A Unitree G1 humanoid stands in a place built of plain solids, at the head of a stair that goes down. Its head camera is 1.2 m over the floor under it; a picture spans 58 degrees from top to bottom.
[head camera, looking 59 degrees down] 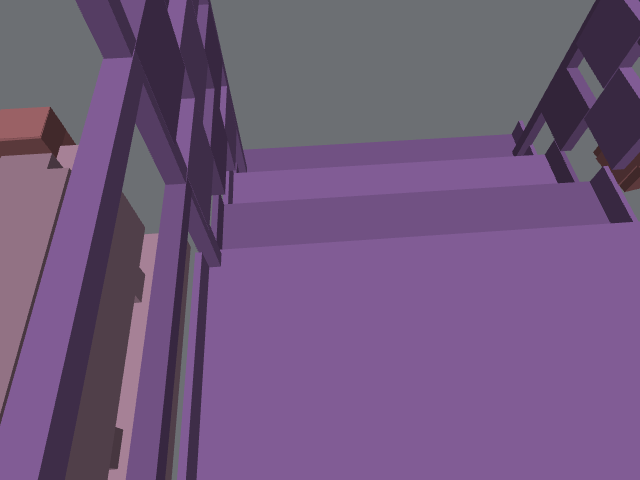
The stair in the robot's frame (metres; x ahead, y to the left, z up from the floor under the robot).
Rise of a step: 0.17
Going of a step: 0.30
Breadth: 1.50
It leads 4 degrees to the left of straight ahead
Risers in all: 4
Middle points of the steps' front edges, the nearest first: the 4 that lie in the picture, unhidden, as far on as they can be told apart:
0.74 -0.38 0.00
1.04 -0.35 -0.17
1.34 -0.33 -0.34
1.64 -0.31 -0.51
